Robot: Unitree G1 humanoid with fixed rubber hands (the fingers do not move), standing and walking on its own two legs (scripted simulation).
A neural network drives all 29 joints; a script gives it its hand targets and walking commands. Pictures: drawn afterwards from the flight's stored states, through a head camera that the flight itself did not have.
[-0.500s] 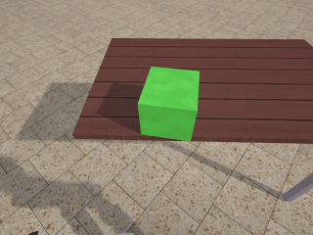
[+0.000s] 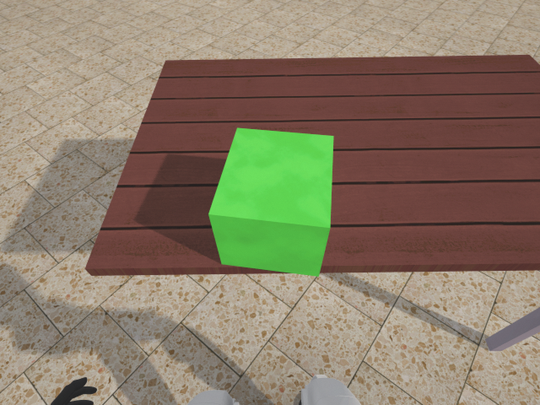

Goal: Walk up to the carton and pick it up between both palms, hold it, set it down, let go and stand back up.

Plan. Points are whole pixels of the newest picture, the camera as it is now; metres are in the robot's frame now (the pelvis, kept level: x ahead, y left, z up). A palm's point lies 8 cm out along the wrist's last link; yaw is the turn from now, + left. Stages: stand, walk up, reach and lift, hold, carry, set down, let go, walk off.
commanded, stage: walk up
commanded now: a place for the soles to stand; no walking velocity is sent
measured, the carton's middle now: (277, 200) +0.43 -0.01 +0.03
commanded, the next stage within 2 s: reach and lift in 1.52 s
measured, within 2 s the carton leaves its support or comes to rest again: neither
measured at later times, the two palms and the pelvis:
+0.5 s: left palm (60, 394) +0.15 +0.32 -0.07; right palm out of the picture +0.12 -0.32 -0.09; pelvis +0.02 +0.01 +0.00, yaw +0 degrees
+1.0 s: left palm (63, 380) +0.17 +0.32 -0.07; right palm out of the picture +0.13 -0.32 -0.09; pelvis +0.04 +0.01 +0.01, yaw +0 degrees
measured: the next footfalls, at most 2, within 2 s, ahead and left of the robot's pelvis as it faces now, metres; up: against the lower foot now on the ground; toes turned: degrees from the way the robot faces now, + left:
left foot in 0.04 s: +0.07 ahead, +0.13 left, +0.00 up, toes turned +2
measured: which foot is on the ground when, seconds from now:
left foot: up 0.00-0.02, down 0.04-1.00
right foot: down 0.00-1.00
